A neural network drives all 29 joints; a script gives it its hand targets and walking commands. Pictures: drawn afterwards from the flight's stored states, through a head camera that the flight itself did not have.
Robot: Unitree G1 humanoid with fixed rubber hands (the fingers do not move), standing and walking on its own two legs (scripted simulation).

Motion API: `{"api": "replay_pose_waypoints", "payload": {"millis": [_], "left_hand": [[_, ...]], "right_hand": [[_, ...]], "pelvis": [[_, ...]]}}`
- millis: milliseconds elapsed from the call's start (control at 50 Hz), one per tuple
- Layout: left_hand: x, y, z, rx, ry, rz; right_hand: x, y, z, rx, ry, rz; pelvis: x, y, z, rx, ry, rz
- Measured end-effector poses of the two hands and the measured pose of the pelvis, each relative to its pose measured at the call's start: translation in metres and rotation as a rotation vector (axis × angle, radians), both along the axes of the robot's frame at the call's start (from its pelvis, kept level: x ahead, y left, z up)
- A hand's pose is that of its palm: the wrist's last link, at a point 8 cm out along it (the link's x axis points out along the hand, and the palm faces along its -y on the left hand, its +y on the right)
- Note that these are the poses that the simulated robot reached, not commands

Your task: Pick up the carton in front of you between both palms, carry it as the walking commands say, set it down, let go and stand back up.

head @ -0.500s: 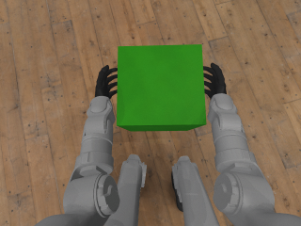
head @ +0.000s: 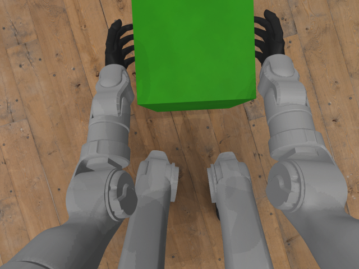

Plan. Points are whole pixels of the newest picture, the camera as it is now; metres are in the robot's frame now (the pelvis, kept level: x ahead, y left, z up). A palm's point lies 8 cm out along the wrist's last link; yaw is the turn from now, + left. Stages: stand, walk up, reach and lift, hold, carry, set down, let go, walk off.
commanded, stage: set down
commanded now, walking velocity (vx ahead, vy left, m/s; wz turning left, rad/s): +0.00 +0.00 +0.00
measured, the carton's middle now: (192, 63) +0.52 +0.00 -0.20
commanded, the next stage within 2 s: none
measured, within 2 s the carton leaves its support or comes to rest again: rests again in 0.78 s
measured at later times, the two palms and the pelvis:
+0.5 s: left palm (129, 68) +0.51 +0.16 -0.22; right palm (253, 60) +0.53 -0.14 -0.22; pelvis +0.00 +0.00 -0.07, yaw +0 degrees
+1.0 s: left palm (131, 73) +0.50 +0.16 -0.24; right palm (252, 66) +0.52 -0.15 -0.24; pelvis +0.00 +0.00 -0.09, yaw +0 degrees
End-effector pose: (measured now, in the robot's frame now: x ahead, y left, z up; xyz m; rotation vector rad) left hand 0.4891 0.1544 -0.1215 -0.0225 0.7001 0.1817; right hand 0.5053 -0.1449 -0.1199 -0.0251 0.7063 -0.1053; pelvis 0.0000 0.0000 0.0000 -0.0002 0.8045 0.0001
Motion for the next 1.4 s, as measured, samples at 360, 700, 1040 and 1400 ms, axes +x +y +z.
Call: {"api": "replay_pose_waypoints", "payload": {"millis": [360, 700, 1040, 1400], "left_hand": [[0.017, 0.002, -0.097, 0.007, 0.034, 0.006], [0.013, 0.001, -0.114, 0.014, 0.072, -0.011], [0.014, 0.003, -0.122, 0.002, 0.071, -0.052], [0.018, 0.005, -0.125, -0.008, 0.055, -0.093]], "right_hand": [[0.019, 0.002, -0.101, -0.007, 0.034, 0.026], [0.013, 0.000, -0.116, -0.022, 0.071, 0.031], [0.015, -0.004, -0.125, -0.013, 0.076, 0.069], [0.018, -0.005, -0.128, 0.012, 0.058, 0.107]], "pelvis": [[-0.001, -0.005, -0.064, 0.012, -0.070, -0.003], [0.000, -0.003, -0.077, 0.010, -0.105, -0.005], [-0.005, -0.003, -0.087, 0.015, -0.162, -0.007], [-0.010, -0.005, -0.089, 0.018, -0.183, -0.007]]}}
